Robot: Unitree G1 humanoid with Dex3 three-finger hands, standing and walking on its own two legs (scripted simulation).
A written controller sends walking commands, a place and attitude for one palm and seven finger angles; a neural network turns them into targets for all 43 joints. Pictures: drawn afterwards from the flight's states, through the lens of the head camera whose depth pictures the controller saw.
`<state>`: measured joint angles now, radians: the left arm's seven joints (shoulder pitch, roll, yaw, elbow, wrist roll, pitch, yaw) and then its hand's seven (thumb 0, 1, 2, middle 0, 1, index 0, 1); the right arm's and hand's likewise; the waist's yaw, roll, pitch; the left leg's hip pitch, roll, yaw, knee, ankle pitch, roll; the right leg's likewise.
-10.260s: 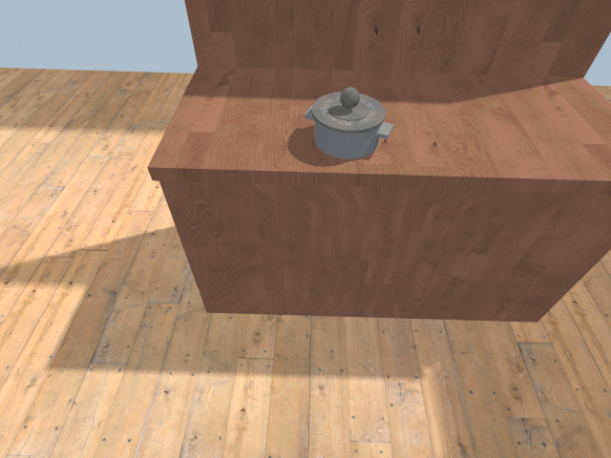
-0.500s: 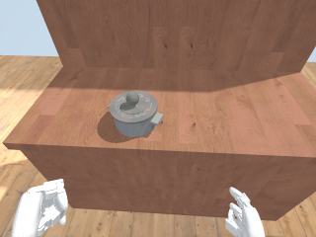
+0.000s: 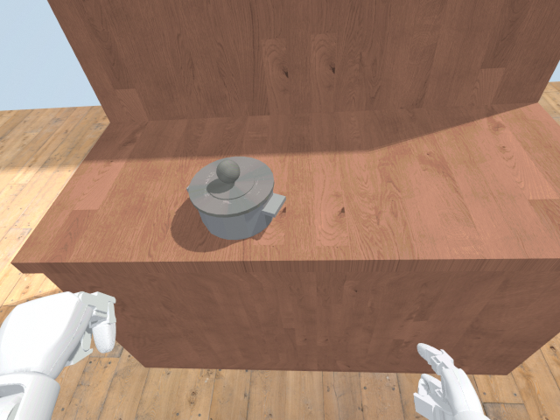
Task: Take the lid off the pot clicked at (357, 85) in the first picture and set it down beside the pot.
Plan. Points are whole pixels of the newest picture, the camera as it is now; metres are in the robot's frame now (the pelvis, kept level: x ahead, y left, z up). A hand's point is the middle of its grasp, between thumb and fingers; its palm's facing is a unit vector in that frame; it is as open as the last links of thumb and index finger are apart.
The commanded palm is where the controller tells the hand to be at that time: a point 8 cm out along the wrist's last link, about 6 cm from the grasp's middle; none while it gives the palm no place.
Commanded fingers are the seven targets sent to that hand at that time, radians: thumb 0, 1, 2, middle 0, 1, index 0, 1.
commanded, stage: reach forward and open the fingers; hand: left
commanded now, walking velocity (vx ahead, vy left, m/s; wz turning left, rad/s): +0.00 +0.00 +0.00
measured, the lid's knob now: (228, 171) +0.53 +0.18 +0.06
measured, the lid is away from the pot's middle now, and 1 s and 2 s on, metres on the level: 0.00 0.00 0.00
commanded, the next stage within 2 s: move the open hand above the knob in 0.88 s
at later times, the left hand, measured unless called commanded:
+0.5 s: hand (95, 305) +0.21 +0.26 +0.12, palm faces -0.15 -0.05 -0.99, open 6.9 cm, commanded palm +0.20 +0.25 +0.18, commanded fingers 0.00 -0.22 1.37 -0.85 -0.19 -0.85 -0.19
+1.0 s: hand (115, 256) +0.26 +0.25 +0.14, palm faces -0.12 -0.04 -0.99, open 10.3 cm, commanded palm +0.25 +0.24 +0.21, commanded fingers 0.00 -0.34 1.47 -0.82 -0.08 -0.82 -0.08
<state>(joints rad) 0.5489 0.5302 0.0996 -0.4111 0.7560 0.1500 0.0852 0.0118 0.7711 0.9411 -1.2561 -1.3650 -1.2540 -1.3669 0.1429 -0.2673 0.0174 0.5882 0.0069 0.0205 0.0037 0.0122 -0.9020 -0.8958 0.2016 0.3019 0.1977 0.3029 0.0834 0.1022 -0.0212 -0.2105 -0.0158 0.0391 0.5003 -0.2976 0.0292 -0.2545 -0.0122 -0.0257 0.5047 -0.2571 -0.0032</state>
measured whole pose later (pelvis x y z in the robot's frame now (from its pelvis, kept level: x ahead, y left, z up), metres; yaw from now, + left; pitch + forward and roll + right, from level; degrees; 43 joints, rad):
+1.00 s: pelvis -0.03 +0.00 +0.01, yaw +2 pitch -2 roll +1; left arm -0.15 0.61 -0.04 -0.04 0.80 0.13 -0.28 0.00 -0.33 1.45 -0.84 -0.09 -0.84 -0.09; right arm 0.13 -0.29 0.03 0.58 0.06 0.03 -0.01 0.01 -0.90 -0.90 0.20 0.30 0.20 0.30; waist 0.05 0.12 0.01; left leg -0.17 -0.04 0.01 0.41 -0.20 0.03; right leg -0.22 -0.03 -0.06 0.44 -0.19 -0.01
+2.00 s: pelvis +0.00 +0.00 +0.00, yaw +3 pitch +3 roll +1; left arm -0.72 0.50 -0.24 0.49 0.85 0.25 -0.34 0.00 -0.34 1.47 -0.84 -0.08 -0.84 -0.08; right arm 0.17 -0.29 0.03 0.63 0.09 0.10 0.01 0.01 -0.91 -0.90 0.20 0.30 0.19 0.30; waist -0.02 0.09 -0.03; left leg -0.25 -0.05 0.01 0.45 -0.25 0.04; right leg -0.30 -0.05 -0.06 0.50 -0.25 0.00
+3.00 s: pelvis +0.02 +0.02 +0.00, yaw +1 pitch +10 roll +0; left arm -1.09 0.44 -0.24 0.98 0.90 0.22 -0.29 0.00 -0.33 1.47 -0.84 -0.08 -0.83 -0.08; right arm 0.29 -0.27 0.01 0.71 0.07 0.07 -0.01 0.01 -0.91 -0.90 0.20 0.30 0.20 0.30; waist -0.09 0.07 -0.08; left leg -0.35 -0.05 0.03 0.45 -0.27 0.06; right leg -0.40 -0.05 -0.03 0.47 -0.24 0.02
